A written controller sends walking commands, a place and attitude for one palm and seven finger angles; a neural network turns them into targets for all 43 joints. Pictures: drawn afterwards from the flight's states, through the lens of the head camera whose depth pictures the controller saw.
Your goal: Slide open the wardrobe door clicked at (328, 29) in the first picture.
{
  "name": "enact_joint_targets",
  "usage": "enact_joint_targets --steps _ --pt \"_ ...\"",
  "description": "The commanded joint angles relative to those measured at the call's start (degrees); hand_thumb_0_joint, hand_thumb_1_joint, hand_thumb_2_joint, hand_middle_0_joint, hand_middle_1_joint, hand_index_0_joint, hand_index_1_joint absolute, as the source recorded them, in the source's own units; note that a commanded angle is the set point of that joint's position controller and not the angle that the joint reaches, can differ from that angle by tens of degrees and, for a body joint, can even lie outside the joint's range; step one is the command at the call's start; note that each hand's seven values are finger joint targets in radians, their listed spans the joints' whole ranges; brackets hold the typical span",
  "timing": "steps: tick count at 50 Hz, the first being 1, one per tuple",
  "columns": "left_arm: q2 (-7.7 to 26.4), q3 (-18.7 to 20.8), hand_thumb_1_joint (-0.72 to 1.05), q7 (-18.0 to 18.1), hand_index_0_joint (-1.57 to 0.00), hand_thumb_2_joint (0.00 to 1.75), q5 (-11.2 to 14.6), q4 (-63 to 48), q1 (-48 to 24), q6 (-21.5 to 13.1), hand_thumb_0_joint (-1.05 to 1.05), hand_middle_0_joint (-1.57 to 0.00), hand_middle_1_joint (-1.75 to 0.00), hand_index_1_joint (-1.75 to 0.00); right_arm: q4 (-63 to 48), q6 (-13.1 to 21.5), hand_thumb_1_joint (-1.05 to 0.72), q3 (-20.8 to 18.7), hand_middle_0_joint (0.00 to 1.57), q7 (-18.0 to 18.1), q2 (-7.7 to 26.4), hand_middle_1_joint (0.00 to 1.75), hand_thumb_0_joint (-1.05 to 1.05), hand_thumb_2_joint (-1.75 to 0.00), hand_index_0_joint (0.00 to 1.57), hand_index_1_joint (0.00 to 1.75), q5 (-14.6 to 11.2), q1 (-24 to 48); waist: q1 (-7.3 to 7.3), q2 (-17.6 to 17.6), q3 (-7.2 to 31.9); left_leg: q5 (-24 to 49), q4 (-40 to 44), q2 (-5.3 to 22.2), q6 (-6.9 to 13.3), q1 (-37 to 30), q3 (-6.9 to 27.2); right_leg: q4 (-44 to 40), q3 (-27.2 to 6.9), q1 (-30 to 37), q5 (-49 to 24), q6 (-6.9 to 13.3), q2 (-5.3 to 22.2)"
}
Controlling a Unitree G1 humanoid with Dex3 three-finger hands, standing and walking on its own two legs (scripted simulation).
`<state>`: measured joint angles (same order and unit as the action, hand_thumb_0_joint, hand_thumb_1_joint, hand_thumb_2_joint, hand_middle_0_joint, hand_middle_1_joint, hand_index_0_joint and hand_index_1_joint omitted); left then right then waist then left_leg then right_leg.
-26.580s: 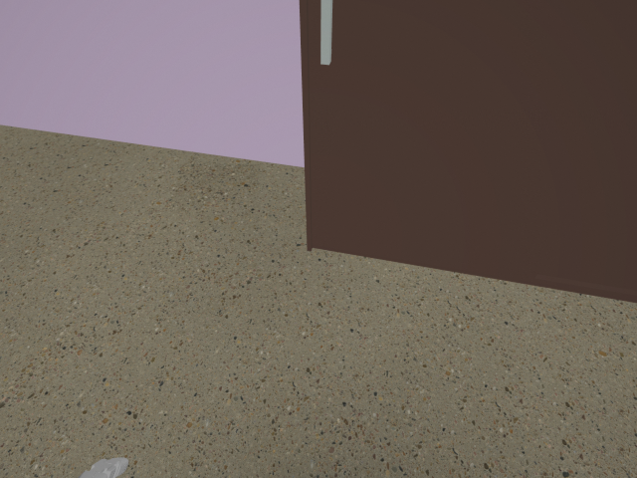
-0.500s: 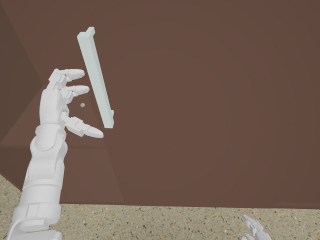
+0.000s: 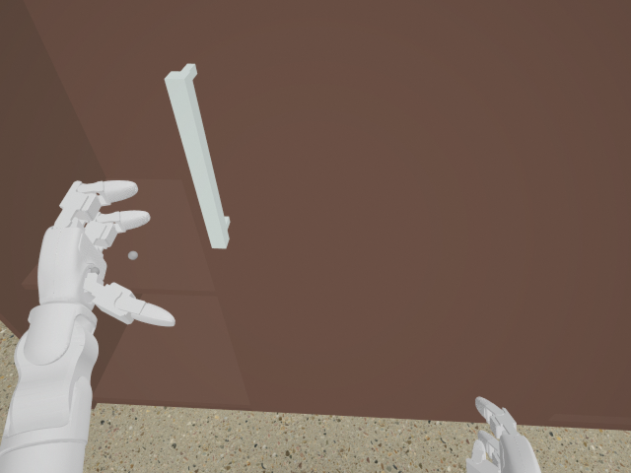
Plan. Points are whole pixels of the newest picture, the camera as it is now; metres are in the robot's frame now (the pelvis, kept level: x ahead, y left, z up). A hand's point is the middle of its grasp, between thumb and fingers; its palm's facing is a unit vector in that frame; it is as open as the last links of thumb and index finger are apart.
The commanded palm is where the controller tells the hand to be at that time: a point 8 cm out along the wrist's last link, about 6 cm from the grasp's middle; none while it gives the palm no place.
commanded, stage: slip the hand off the handle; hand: left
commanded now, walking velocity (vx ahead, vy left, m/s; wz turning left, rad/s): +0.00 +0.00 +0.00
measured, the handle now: (206, 165) +0.45 +0.21 +0.19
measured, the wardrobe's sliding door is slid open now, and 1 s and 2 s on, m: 0.52 0.52 0.52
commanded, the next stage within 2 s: draw the hand back to the body in 0.20 s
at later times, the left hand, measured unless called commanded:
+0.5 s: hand (121, 285) +0.25 +0.24 +0.17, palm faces +0.07 -1.00 -0.06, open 14.7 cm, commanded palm +0.21 +0.29 +0.17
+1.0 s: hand (69, 308) +0.21 +0.27 +0.18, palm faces +0.42 -0.87 -0.24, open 13.8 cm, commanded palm +0.17 +0.30 +0.18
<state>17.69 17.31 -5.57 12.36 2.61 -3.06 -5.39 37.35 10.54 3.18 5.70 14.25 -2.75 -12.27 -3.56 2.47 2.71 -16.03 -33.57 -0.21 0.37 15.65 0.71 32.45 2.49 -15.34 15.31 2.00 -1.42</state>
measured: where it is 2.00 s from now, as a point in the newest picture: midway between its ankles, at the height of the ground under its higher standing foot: outside the picture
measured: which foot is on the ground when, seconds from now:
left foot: down 0.00-1.00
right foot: down 0.00-1.00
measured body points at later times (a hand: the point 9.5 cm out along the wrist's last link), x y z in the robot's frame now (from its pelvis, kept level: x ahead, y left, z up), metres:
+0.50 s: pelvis +0.01 +0.00 +0.00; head -0.03 -0.02 +0.45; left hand +0.24 +0.29 +0.17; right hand +0.20 -0.22 -0.06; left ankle +0.02 +0.12 -0.73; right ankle +0.03 -0.10 -0.73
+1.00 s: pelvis +0.00 +0.01 +0.01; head -0.04 +0.00 +0.45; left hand +0.18 +0.32 +0.19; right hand +0.20 -0.20 -0.06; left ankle +0.02 +0.12 -0.73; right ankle +0.03 -0.10 -0.73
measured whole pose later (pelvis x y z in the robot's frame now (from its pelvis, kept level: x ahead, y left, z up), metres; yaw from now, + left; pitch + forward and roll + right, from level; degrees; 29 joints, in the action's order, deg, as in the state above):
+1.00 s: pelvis +0.00 +0.01 +0.01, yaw +1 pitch -6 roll -1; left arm 19.0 18.3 2.2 8.5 -17.9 15.4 0.4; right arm 37.3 12.3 4.0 5.1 13.3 -0.9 -10.7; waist -4.6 2.6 -0.4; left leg -14.2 -29.6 -1.0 1.1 9.7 1.1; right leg 27.7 2.8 -8.8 13.3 1.1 -0.7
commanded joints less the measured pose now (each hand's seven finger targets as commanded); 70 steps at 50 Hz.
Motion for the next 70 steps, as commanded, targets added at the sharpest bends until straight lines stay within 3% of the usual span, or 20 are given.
enact_joint_targets --steps 1,6,10,16,17,19,21,26,31,34,36,41,42,44,47,49,52,55,62,70 --pt "11.2 3.4 -0.55 -1.3 -0.25 0.20 1.5 -14.4 -13.7 -4.4 0.00 -0.25 -1.15 -1.15 -9.4 4.4 -0.90 -2.6 0.20 0.4 6.1 0.30 0.00 -0.90 0.20 0.30 0.0 7.2 0.21 -0.3 7.0 1.1 5.6 -0.7 1.6 -1.2 -0.3 -7.8 -2.7 0.7 1.6 -0.8 1.3" --pt "13.5 7.6 -0.55 -1.7 -0.25 0.20 2.9 -17.2 -5.4 -3.2 0.00 -0.25 -1.15 -1.15 -9.8 5.0 -0.90 -2.6 0.20 0.1 6.1 0.30 0.00 -0.90 0.20 0.30 0.3 7.4 -1.31 -2.3 6.3 3.2 5.1 -0.8 1.6 0.4 -0.5 -7.5 -3.0 2.4 -0.8 -1.1 1.7" --pt "12.2 7.4 -0.55 -2.4 -0.25 0.20 3.7 -22.8 -3.1 -3.1 0.00 -0.25 -1.15 -1.15 -10.4 5.5 -0.90 -2.5 0.20 0.1 5.7 0.30 0.00 -0.90 0.20 0.30 0.4 7.6 -1.19 0.2 7.0 5.1 4.8 -0.9 1.4 -0.7 -0.6 -6.8 -2.7 2.7 -3.5 -1.1 1.7" --pt "10.3 3.8 -0.55 -2.9 -0.25 0.20 3.7 -22.2 -7.7 -3.5 0.00 -0.25 -1.15 -1.15 -8.9 6.8 -0.90 -2.5 0.20 1.3 6.2 0.30 0.00 -0.90 0.20 0.30 0.1 7.3 1.10 0.0 3.2 1.2 4.4 -0.7 1.6 -1.0 0.2 -7.9 -2.7 -1.7 1.9 -1.2 1.3" --pt "11.9 3.2 -0.55 -7.7 -0.25 0.20 6.9 -16.1 -6.4 1.5 0.00 -0.25 -1.15 -1.15 -8.6 7.1 -0.90 -2.1 0.20 2.1 7.7 0.30 0.00 -0.90 0.20 0.30 -1.0 7.3 1.71 -0.4 5.3 -0.4 5.5 -0.4 1.9 -1.4 0.6 -8.9 -3.5 1.6 2.2 -1.2 2.0" --pt "15.5 5.0 -0.55 -11.8 -0.25 0.20 8.0 -20.4 -11.9 6.0 0.00 -0.25 -1.15 -1.15 -9.7 7.7 -0.90 -1.6 0.20 3.5 7.4 0.30 0.00 -0.90 0.20 0.30 -1.4 8.9 0.71 1.2 6.7 1.2 6.1 -0.5 2.2 -2.8 1.4 -9.1 -3.3 3.6 0.8 -1.1 2.2" --pt "17.0 6.9 -0.55 -14.2 -0.25 0.20 8.9 -21.1 -10.2 9.7 0.00 -0.25 -1.15 -1.15 -10.5 8.4 -0.90 -1.3 0.20 3.5 7.3 0.30 0.00 -0.90 0.20 0.30 -1.5 9.5 -0.49 2.0 7.9 4.3 6.2 -0.4 2.3 -4.4 1.9 -8.5 -2.8 4.9 -3.0 -1.0 1.9" --pt "15.9 11.9 -0.55 -12.3 -0.25 0.20 10.9 -23.0 -0.1 10.5 0.00 -0.25 -1.15 -1.15 -11.3 9.0 -0.90 -1.3 0.20 1.0 6.6 0.30 0.00 -0.90 0.20 0.30 -0.9 9.0 -2.83 -0.1 8.0 10.9 6.6 -0.4 1.1 -5.0 2.2 -6.4 -0.2 6.5 -10.7 -0.6 1.0" --pt "12.4 10.4 -0.55 -11.6 -0.25 0.20 10.2 -26.2 7.5 13.5 0.00 -0.25 -1.15 -1.15 -12.2 7.3 -0.90 -1.8 0.20 -0.6 6.8 0.30 0.00 -0.90 0.20 0.30 -1.3 8.7 -2.08 -0.7 5.3 12.6 6.6 0.0 0.9 -4.9 1.1 -6.1 0.6 4.7 -13.0 -0.7 0.7" --pt "12.8 9.2 -0.55 -11.1 -0.25 0.20 9.7 -29.8 3.9 14.8 0.00 -0.25 -1.15 -1.15 -12.4 6.5 -0.90 -1.9 0.20 -0.1 6.9 0.30 0.00 -0.90 0.20 0.30 -1.4 8.5 -0.99 0.9 3.9 9.2 7.0 0.0 1.1 -5.1 1.5 -7.0 0.4 2.4 -8.6 -0.8 0.7" --pt "14.0 10.1 -0.55 -10.5 -0.25 0.20 9.7 -30.9 2.3 14.5 0.00 -0.25 -1.15 -1.15 -12.2 6.5 -0.90 -1.9 0.20 0.6 7.0 0.30 0.00 -0.90 0.20 0.30 -1.3 8.8 -0.62 -0.8 2.2 6.6 7.1 0.0 1.4 -5.1 1.9 -8.2 0.0 1.3 -4.9 -1.0 0.4" --pt "13.8 8.8 -0.37 -10.7 -0.24 0.29 9.2 -33.1 0.0 12.3 0.00 -0.24 -1.04 -1.04 -11.7 7.4 -0.90 -1.5 0.20 1.4 6.7 0.30 0.00 -0.90 0.20 0.30 -1.3 9.2 -0.40 3.3 3.1 3.8 7.9 -0.2 1.3 -6.4 2.6 -8.9 -0.2 1.7 -1.2 -0.6 0.5" --pt "19.5 9.5 -0.33 0.0 -0.24 0.31 -0.5 -38.3 -4.2 7.1 0.00 -0.24 -1.02 -1.02 -11.1 7.3 -0.90 -1.7 0.20 0.9 5.9 0.30 0.00 -0.90 0.20 0.30 1.2 11.2 -1.07 4.2 -2.3 1.5 9.0 -0.6 1.2 -2.7 2.4 -12.3 -2.7 0.9 1.2 -0.6 1.5" --pt "11.3 5.0 -0.26 6.6 -0.24 0.34 -2.6 -29.3 6.1 4.6 0.00 -0.24 -0.98 -0.98 -8.8 6.3 -0.90 -1.7 0.20 0.4 5.4 0.30 0.00 -0.90 0.20 0.30 1.8 9.3 -0.10 -0.3 -5.1 -2.3 10.3 0.2 0.8 -2.3 2.8 -12.0 -1.5 1.2 4.3 -0.7 2.3" --pt "11.2 4.4 -0.15 9.7 -0.24 0.39 -4.6 -31.8 10.5 1.0 0.00 -0.24 -0.92 -0.92 -8.8 4.5 -0.90 -2.4 0.20 -0.3 5.4 0.30 0.00 -0.90 0.20 0.30 2.0 9.5 -0.46 0.6 -0.1 -1.7 11.7 0.6 1.2 -4.6 1.8 -11.8 -2.0 4.9 3.3 -0.7 2.7" --pt "11.2 3.5 -0.08 11.0 -0.23 0.43 -5.8 -34.0 9.2 -0.9 0.00 -0.23 -0.87 -0.87 -8.6 4.1 -0.90 -2.4 0.20 -0.5 5.3 0.30 0.00 -0.90 0.20 0.30 2.3 9.8 -0.29 3.4 0.4 -2.0 12.7 0.5 1.2 -5.4 2.0 -11.9 -2.0 6.0 2.8 -0.5 2.7" --pt "12.4 4.9 0.03 12.2 -0.23 0.48 -6.5 -32.9 11.1 -2.2 0.00 -0.23 -0.81 -0.81 -8.4 3.4 -0.90 -2.7 0.20 -0.2 5.3 0.30 0.00 -0.90 0.20 0.30 2.5 10.2 -0.44 -1.1 -0.6 -1.0 13.6 0.8 1.5 -5.6 1.9 -13.1 -1.9 6.9 2.7 -0.7 2.6" --pt "13.2 6.3 0.14 12.6 -0.23 0.53 -7.1 -33.9 12.9 -3.4 0.00 -0.23 -0.75 -0.75 -8.0 2.8 -0.90 -3.0 0.20 -0.2 5.0 0.30 0.00 -0.90 0.20 0.30 2.8 10.4 -0.89 1.5 0.8 2.3 13.7 0.6 1.4 -7.1 1.5 -13.2 -1.8 8.5 -0.2 -0.5 2.7" --pt "11.2 5.5 0.39 12.3 -0.22 0.65 -7.4 -33.8 18.1 -4.1 0.00 -0.22 -0.60 -0.60 -8.0 1.9 -0.90 -3.5 0.20 -0.6 4.9 0.30 0.00 -0.90 0.20 0.30 2.8 10.3 -0.81 0.2 -1.7 6.6 14.3 1.0 1.2 -8.1 1.2 -13.6 -1.4 8.9 -4.0 -0.6 2.3" --pt "12.2 7.2 0.68 12.3 -0.21 0.80 -8.0 -37.7 21.8 -4.2 0.00 -0.21 -0.43 -0.43 -8.8 1.0 -0.90 -4.0 0.20 -1.1 5.0 0.30 0.00 -0.90 0.20 0.30 3.0 9.4 -1.25 1.6 0.4 12.4 13.9 1.1 0.6 -9.3 1.2 -12.3 -1.2 10.8 -9.1 -0.4 1.9"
